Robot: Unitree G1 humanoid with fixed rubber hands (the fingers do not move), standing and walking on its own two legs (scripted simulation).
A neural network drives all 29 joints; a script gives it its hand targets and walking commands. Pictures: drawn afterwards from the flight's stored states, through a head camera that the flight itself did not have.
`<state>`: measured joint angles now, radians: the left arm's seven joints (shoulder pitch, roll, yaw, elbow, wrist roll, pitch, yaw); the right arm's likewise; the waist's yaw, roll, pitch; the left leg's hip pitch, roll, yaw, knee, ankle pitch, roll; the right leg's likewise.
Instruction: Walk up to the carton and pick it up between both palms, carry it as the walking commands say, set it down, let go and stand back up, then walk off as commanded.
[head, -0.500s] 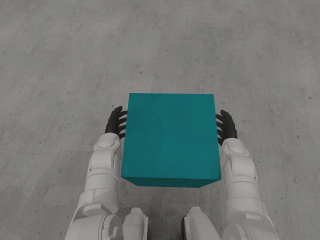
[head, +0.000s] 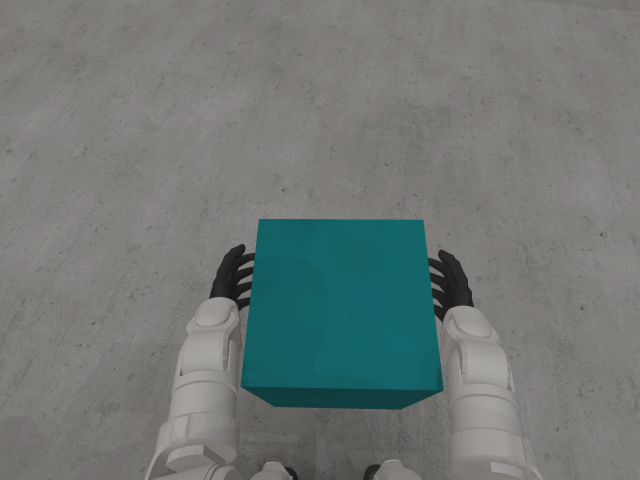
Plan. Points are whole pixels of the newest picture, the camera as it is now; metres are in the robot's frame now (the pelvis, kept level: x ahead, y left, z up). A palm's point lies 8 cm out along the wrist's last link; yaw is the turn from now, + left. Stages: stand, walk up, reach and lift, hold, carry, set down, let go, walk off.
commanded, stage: reach and lift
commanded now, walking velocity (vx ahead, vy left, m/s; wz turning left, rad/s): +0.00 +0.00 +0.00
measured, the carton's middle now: (338, 326) +0.34 -0.01 -0.09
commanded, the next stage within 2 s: none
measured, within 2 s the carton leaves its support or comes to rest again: neither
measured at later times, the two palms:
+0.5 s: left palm (212, 296) +0.34 +0.14 +0.05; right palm (479, 299) +0.32 -0.16 +0.05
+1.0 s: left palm (198, 302) +0.31 +0.14 +0.08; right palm (492, 300) +0.31 -0.16 +0.09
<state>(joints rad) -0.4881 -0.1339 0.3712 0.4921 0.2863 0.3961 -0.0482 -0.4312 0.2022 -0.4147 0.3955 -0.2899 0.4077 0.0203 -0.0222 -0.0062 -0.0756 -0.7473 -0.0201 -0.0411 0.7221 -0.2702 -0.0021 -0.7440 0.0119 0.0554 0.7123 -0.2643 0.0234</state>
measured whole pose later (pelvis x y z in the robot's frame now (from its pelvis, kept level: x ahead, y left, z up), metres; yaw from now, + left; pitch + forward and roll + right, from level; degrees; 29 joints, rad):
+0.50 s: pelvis +0.02 +0.00 +0.03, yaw +1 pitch +2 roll +0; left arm -0.36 -0.16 0.32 0.40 0.30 0.54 -0.04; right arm -0.34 0.17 -0.33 0.35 -0.28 0.56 0.03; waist -0.04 0.00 -0.01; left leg -0.30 -0.01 -0.05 0.47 -0.21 0.00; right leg -0.28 0.01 0.05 0.44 -0.20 0.02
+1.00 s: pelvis +0.02 +0.00 +0.04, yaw +0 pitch -7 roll +0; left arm -0.29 -0.16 0.25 0.24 0.28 0.73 -0.02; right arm -0.29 0.16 -0.25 0.22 -0.26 0.75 0.03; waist -0.02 -0.01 0.05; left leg -0.06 -0.01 -0.05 0.36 -0.18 0.00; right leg -0.05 0.00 0.06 0.35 -0.18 0.02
